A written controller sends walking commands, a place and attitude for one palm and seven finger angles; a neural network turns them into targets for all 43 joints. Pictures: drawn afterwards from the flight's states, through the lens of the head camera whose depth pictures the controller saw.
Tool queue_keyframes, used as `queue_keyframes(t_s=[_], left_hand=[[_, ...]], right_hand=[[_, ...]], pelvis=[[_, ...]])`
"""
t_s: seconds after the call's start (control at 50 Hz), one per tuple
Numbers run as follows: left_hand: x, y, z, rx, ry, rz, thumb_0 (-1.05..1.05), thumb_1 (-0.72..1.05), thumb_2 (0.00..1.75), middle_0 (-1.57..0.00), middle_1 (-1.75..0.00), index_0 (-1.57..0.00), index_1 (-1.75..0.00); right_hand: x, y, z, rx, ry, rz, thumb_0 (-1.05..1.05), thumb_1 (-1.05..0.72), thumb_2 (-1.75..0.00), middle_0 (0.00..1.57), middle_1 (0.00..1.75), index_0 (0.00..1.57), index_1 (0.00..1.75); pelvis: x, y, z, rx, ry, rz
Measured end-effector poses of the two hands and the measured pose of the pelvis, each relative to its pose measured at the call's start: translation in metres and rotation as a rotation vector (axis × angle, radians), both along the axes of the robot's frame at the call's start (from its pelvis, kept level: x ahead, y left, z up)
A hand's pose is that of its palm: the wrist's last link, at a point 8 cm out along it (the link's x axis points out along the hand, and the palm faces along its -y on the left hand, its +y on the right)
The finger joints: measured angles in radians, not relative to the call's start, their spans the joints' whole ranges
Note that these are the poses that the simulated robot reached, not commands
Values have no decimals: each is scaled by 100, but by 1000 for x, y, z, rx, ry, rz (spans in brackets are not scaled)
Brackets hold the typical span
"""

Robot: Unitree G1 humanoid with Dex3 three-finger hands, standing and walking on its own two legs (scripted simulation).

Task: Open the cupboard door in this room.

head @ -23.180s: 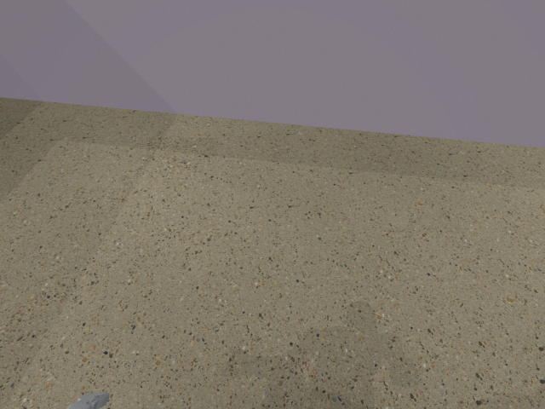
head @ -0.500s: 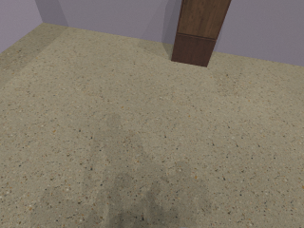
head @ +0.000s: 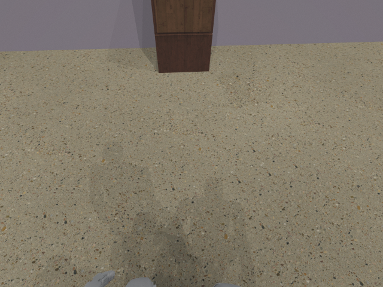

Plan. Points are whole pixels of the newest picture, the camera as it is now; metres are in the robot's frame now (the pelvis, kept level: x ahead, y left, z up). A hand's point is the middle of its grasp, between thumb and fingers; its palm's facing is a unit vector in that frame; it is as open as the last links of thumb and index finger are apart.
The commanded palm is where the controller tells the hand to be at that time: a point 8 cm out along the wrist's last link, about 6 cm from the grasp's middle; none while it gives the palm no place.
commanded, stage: turn or walk to find it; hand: left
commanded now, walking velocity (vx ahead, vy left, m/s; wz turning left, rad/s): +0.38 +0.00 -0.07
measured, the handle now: out of the picture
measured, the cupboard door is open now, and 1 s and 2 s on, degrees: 0 0 0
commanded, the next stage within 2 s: stand and wait in 1.04 s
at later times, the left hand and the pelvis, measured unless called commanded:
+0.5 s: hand (93, 276) +0.17 +0.24 -0.17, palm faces +0.03 -0.99 -0.14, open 7.4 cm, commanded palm none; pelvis +0.22 +0.07 +0.00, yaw -3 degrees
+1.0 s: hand (146, 137) +0.58 +0.16 -0.15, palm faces -0.11 -0.97 -0.20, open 7.4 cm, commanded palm none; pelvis +0.43 +0.00 +0.00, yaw -5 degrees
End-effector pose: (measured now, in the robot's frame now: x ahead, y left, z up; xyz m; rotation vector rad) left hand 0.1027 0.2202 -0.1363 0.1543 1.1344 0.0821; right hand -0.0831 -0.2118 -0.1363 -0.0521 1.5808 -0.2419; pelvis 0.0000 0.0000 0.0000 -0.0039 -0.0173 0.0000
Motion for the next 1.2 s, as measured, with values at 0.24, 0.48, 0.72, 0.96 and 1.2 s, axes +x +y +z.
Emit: queue_keyframes(t_s=[0.24, 0.48, 0.72, 0.96, 1.2], left_hand=[[10, 42, 15, 67, 150, 86, -1, 93, 90, -20, -29, -20, -29], [48, 66, -11, -31, 407, 118, 0, 91, 90, -20, -29, -20, -29], [271, 73, 10, 3, 145, -4, 0, 91, 90, -20, -29, -19, -29], [470, -6, 11, 39, -73, -141, 0, 91, 90, -20, -29, -20, -29], [459, 9, 21, 80, 127, -3, -3, 94, 90, -21, -30, -20, -29]], right_hand=[[261, -5, 16, -23, -424, 164, 1, -93, -90, 20, 30, 20, 30], [404, 46, 22, -70, -507, 222, 1, -91, -90, 20, 30, 20, 30], [332, 46, 24, -67, -125, 0, 0, -94, -90, 20, 30, 20, 30], [364, 30, -7, 68, 91, -132, 1, -91, -90, 20, 30, 20, 30], [632, -35, 9, -37, -347, 44, 1, -93, -90, 20, 30, 20, 30]], pelvis=[[97, 17, 14, -18, 13, -10], [210, 67, 2, -17, 4, -51], [309, 64, 20, 2, 25, -76], [420, 3, -5, 12, 16, -98], [512, -6, 16, -6, 13, -82]])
